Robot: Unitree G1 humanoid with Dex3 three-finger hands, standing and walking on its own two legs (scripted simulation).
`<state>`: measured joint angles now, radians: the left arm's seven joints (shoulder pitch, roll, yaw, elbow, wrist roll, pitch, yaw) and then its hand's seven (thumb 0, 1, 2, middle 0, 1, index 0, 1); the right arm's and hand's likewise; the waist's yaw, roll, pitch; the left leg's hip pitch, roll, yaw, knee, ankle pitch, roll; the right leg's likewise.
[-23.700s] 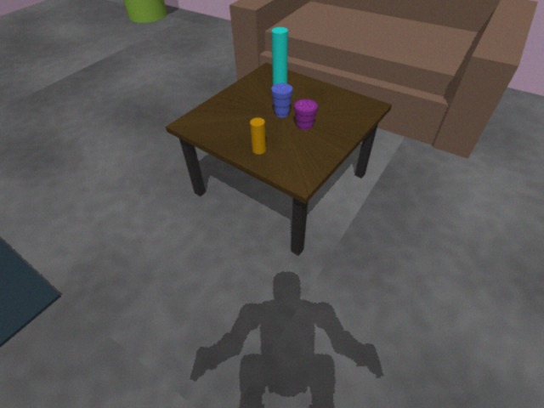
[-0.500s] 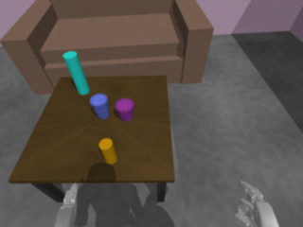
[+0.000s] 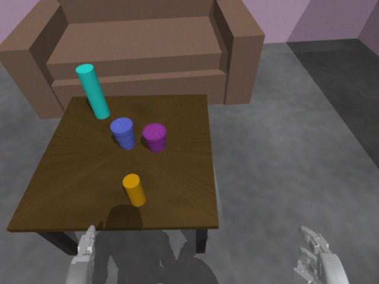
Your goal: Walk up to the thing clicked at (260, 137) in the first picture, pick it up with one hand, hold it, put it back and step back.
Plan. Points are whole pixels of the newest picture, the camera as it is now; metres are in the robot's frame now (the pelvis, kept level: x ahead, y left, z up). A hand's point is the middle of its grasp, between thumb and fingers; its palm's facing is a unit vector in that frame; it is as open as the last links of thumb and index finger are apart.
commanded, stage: home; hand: left
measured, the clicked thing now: (135, 190) +0.46 +0.22 -0.23
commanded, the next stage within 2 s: stand in 1.30 s
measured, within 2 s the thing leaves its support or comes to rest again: neither
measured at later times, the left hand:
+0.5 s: hand (111, 274) +0.17 +0.18 -0.04, palm faces +0.13 -0.96 -0.23, open 17.6 cm
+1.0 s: hand (112, 279) +0.17 +0.18 -0.05, palm faces +0.13 -0.96 -0.26, open 17.5 cm
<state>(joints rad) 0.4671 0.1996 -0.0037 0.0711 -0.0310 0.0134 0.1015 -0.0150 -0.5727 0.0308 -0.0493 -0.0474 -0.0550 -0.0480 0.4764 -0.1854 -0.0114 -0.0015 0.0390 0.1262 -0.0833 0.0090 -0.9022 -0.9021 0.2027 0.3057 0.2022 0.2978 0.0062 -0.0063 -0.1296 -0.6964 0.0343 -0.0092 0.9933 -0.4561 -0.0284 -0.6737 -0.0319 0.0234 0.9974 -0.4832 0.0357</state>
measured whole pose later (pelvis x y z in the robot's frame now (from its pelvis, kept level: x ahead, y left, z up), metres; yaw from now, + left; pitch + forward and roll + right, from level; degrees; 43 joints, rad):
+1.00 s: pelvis +0.00 +0.00 +0.00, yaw +1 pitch +8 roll -1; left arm 0.50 0.21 -0.01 0.02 -0.02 0.08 0.14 -0.01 -0.55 0.04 -0.05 -0.05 -0.06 -0.05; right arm 0.34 -0.22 0.00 0.35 0.03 0.04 -0.12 0.01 -0.90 -0.90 0.20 0.31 0.20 0.30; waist -0.01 0.01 -0.11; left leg -0.68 0.05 -0.04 1.00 -0.46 -0.04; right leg -0.64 -0.01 -0.01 0.98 -0.48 0.03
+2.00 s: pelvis +0.00 +0.00 +0.05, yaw +2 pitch -4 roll +0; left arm 0.23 0.34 0.01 1.03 0.02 0.00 0.02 0.00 0.81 0.88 -0.20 -0.30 -0.21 -0.30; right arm 0.20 -0.32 -0.02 1.04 -0.03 0.00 -0.01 0.00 -0.91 -0.90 0.20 0.30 0.20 0.30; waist 0.01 0.02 0.06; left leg -0.24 0.02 -0.02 0.58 -0.28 -0.02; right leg -0.20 -0.05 -0.01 0.56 -0.30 0.04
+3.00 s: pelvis +0.00 +0.00 +0.07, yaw +1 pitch -4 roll +0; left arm 0.11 0.34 0.00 1.16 0.01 -0.01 0.00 0.00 0.91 0.89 -0.20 -0.30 -0.21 -0.30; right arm 0.11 -0.34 -0.01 1.15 -0.02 0.00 0.00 0.00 -0.91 -0.90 0.20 0.30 0.20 0.30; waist 0.00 0.01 0.06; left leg -0.12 0.03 -0.01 0.35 -0.16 -0.03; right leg -0.09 -0.04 -0.01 0.35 -0.19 0.03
